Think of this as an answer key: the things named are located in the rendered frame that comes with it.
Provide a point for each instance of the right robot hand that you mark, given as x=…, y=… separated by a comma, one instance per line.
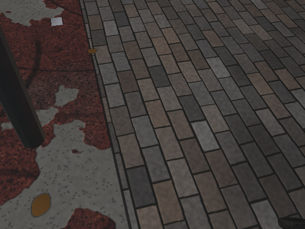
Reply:
x=291, y=223

